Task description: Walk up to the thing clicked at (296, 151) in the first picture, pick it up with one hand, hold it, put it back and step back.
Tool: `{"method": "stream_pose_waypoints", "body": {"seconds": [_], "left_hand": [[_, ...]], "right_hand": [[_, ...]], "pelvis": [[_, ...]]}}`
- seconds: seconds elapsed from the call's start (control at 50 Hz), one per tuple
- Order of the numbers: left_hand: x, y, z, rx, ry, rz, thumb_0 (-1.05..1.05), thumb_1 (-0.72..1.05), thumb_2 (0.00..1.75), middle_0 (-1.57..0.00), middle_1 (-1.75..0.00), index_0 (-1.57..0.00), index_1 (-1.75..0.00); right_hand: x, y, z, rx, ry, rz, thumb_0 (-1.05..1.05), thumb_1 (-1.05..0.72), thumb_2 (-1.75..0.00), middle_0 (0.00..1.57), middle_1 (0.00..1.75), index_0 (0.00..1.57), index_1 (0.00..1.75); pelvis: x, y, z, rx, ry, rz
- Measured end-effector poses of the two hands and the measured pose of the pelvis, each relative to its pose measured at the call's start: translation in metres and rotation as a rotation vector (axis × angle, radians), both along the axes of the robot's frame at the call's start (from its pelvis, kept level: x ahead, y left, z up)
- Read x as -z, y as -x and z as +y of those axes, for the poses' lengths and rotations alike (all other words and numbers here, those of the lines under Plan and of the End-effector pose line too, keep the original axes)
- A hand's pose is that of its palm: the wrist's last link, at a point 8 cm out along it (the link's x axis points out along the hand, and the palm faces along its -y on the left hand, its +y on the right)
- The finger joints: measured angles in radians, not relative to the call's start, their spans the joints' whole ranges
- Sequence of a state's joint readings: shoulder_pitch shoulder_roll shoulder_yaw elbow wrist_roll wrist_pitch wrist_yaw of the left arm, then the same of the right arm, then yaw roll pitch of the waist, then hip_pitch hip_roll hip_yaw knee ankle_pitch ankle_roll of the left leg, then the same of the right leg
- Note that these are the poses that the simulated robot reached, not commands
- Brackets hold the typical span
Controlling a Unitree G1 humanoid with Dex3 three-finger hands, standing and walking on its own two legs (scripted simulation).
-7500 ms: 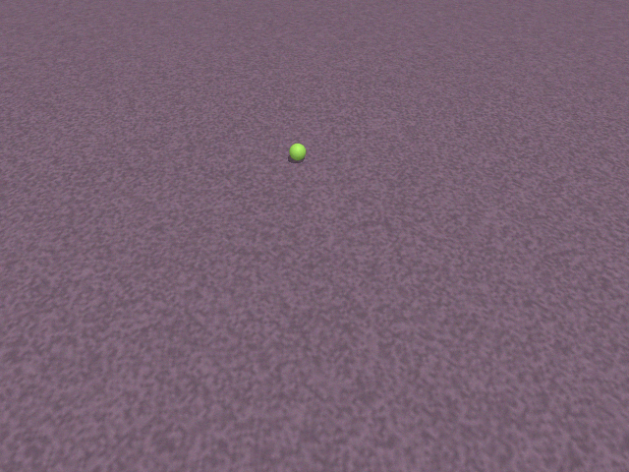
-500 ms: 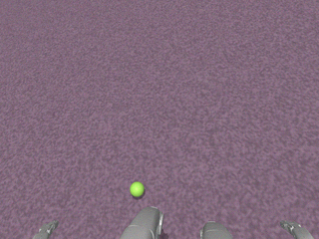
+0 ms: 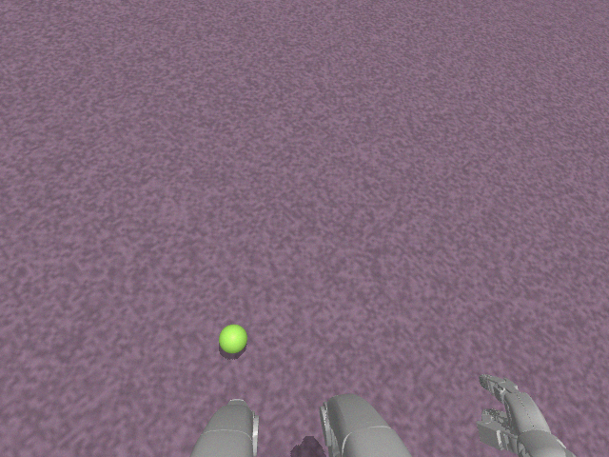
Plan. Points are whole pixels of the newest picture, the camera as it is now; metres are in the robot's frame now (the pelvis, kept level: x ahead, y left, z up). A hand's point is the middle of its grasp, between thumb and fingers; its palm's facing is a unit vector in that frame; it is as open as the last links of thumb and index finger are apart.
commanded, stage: walk up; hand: left
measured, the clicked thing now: (233, 338) +0.43 +0.16 -0.71
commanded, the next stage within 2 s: none
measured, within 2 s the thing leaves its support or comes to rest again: neither
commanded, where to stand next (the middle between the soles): +0.05 -0.04 m, yaw -6 degrees
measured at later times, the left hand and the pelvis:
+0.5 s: hand out of the picture -0.11 +0.24 -0.10, palm faces -0.06 -0.92 -0.40, open 7.3 cm; pelvis -0.07 -0.04 +0.03, yaw -8 degrees
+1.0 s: hand (134, 454) +0.12 +0.22 -0.13, palm faces -0.09 -0.94 -0.33, open 7.3 cm; pelvis +0.04 -0.04 +0.01, yaw -3 degrees
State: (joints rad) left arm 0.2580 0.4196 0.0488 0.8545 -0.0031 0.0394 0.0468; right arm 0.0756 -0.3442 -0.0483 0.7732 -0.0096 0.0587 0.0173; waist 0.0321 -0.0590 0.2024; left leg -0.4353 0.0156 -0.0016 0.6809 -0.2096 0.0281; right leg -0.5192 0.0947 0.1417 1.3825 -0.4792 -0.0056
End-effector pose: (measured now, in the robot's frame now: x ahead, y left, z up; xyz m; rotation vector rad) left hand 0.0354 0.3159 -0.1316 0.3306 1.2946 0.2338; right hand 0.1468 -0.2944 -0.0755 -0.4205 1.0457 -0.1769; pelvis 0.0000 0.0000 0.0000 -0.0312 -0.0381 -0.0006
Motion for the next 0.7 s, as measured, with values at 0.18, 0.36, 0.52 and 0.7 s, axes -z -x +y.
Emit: {"method": "stream_pose_waypoints", "body": {"seconds": [0.18,0.36,0.52,0.7], "left_hand": [[-0.005,0.035,0.001,0.073,0.048,0.025,0.00,0.91,0.89,-0.20,-0.30,-0.21,-0.30],[-0.049,0.111,-0.005,0.031,-0.052,0.033,0.00,0.91,0.89,-0.20,-0.30,-0.20,-0.30],[-0.074,0.138,-0.037,0.025,-0.034,0.078,0.00,0.91,0.89,-0.20,-0.30,-0.20,-0.30],[-0.066,0.072,-0.038,0.052,-0.039,-0.057,0.00,0.90,0.89,-0.20,-0.30,-0.21,-0.30]], "right_hand": [[-0.019,0.082,-0.029,0.103,0.054,-0.068,0.00,-0.90,-0.90,0.21,0.30,0.21,0.30],[0.001,0.158,-0.084,0.207,0.068,0.000,0.01,-0.91,-0.90,0.20,0.30,0.21,0.30],[-0.004,0.202,-0.080,0.200,-0.054,0.104,0.01,-0.91,-0.90,0.20,0.30,0.21,0.30],[0.011,0.191,-0.069,0.159,-0.079,0.208,0.01,-0.91,-0.90,0.20,0.30,0.21,0.30]], "pelvis": [[-0.003,0.027,-0.003,0.094,-0.014,-0.020],[-0.009,0.060,-0.030,0.119,-0.033,-0.048],[-0.035,0.068,-0.046,0.131,-0.055,-0.023],[-0.024,0.043,-0.047,0.078,-0.030,-0.020]]}}
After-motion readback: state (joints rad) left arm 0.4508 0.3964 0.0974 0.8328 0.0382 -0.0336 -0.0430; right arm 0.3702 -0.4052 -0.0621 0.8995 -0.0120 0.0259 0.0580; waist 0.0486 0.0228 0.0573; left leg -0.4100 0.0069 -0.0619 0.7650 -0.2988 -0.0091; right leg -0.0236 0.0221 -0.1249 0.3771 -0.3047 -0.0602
